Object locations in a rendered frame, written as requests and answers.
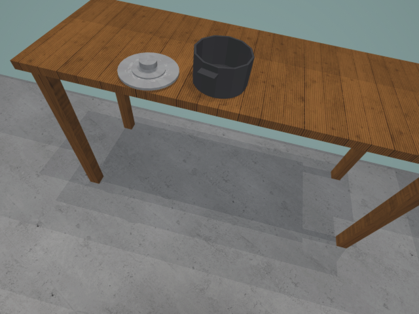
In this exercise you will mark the pot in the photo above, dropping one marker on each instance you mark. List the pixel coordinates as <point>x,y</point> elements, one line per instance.
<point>221,66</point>

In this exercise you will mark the table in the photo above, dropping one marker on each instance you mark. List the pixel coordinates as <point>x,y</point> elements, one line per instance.
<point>367,102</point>

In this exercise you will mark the lid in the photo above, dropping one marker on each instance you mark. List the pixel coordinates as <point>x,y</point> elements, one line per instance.
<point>132,75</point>

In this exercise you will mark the knob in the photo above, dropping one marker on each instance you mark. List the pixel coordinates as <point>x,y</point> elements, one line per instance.
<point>148,62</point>

